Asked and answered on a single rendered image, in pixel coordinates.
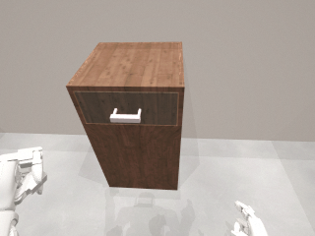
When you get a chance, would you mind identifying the handle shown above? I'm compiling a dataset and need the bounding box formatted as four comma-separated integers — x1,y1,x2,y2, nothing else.
109,108,142,123

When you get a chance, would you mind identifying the robot left hand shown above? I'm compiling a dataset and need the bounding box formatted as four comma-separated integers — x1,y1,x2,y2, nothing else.
0,147,47,211

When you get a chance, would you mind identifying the drawer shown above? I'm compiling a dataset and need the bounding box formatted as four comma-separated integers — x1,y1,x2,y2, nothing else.
74,90,178,126

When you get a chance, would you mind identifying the cabinet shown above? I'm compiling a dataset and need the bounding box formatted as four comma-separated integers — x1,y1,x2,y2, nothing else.
66,41,185,191

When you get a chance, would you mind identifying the left robot forearm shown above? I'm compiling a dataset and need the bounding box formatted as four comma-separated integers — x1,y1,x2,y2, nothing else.
0,210,20,236

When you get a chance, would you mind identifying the robot right hand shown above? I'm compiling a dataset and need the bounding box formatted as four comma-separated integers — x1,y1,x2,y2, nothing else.
231,201,269,236

